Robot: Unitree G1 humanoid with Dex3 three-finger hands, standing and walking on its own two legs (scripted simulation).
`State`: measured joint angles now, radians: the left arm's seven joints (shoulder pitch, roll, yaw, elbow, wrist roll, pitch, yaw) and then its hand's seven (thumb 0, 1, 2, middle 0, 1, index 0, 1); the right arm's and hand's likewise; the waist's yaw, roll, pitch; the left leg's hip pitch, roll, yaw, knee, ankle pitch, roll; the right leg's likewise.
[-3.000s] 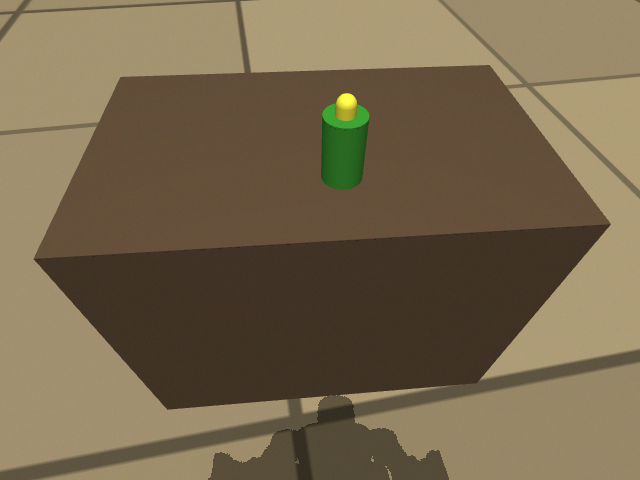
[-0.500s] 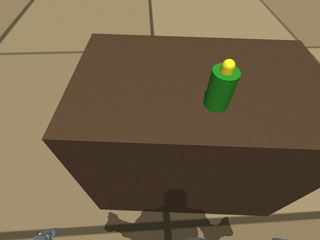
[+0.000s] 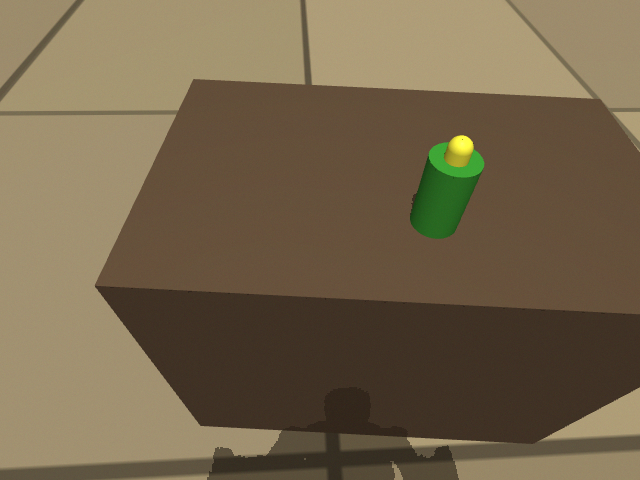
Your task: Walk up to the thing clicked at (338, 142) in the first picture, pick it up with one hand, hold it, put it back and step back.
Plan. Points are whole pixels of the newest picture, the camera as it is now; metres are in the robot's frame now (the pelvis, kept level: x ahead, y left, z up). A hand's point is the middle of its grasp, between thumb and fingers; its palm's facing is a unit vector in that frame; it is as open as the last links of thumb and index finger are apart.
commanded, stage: walk up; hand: right
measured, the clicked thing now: (447, 183) +0.52 -0.18 +0.06
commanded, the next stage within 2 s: stand in 0.50 s
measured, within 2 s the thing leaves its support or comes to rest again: neither
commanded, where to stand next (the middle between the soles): +0.05 -0.01 m, yaw -2 degrees
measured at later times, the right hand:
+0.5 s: hand out of the picture +0.09 -0.27 -0.15, palm faces -0.04 +0.93 -0.37, open 7.4 cm
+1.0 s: hand out of the picture +0.09 -0.25 -0.15, palm faces -0.04 +0.95 -0.32, open 7.4 cm
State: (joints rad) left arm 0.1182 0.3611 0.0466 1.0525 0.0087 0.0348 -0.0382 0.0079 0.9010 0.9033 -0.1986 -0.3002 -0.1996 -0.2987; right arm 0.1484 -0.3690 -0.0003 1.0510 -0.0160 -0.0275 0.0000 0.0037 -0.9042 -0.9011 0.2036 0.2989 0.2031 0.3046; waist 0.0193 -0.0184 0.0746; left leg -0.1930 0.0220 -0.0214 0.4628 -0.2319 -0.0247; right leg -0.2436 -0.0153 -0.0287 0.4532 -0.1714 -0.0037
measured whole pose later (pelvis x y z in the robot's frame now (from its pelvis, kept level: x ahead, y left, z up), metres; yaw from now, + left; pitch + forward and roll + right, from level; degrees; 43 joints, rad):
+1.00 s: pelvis +0.02 +0.00 +0.01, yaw +0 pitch -3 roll +0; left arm 0.09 0.35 0.01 1.14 0.00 -0.01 -0.01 0.01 0.90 0.90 -0.20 -0.30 -0.20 -0.30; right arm 0.12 -0.35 0.01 1.13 -0.02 -0.01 0.01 0.00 -0.91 -0.90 0.20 0.30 0.20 0.30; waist 0.00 0.01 0.05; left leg -0.08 0.02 -0.02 0.32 -0.20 -0.03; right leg -0.15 -0.01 -0.03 0.35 -0.16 0.00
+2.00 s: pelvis +0.03 +0.00 +0.01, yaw +0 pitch -2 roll +0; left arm 0.11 0.35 0.00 1.14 0.01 -0.01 -0.01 0.01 0.90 0.90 -0.20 -0.30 -0.20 -0.30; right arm 0.13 -0.35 0.01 1.13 -0.02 0.00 0.01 0.00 -0.91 -0.90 0.20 0.30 0.20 0.30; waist 0.00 0.01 0.05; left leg -0.07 0.03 -0.02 0.31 -0.20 -0.03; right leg -0.14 -0.01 -0.03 0.34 -0.16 0.00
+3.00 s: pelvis +0.02 +0.00 +0.00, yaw -1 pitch +1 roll +0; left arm 0.04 0.29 0.08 0.94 -0.06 -0.10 0.06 0.01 0.60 0.61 -0.10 -0.14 -0.09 -0.15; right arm 0.02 -0.30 -0.09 0.92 0.05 -0.09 -0.06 0.01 -0.61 -0.60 0.11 0.14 0.10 0.14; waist -0.01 0.00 0.07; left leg -0.23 0.02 -0.01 0.46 -0.25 -0.02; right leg -0.30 -0.02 -0.02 0.47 -0.20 0.00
